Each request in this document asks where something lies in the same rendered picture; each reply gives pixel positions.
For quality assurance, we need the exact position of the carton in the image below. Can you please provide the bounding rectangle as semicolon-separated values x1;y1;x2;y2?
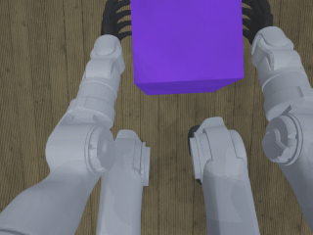
130;0;245;95

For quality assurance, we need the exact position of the right robot thigh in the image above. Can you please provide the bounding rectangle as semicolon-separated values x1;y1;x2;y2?
189;125;260;235

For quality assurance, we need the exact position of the right robot upper arm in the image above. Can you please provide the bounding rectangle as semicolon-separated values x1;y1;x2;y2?
261;113;313;233

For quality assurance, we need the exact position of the right robot hand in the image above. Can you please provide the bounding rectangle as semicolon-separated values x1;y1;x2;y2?
242;0;274;45

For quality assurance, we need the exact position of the robot thigh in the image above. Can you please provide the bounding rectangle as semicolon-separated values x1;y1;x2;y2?
96;138;151;235
189;125;260;235

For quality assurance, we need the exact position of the robot left forearm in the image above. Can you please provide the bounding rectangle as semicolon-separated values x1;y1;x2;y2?
45;34;125;160

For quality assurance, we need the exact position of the left robot hand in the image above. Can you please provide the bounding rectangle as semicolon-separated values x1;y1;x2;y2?
101;0;132;42

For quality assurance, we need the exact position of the left robot thigh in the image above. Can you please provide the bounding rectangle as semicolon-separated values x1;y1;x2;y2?
96;138;151;235

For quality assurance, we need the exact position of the robot right forearm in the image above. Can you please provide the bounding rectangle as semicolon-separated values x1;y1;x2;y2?
250;26;313;121

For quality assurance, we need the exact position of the left robot upper arm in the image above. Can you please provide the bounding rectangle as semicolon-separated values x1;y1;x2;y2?
0;123;117;235

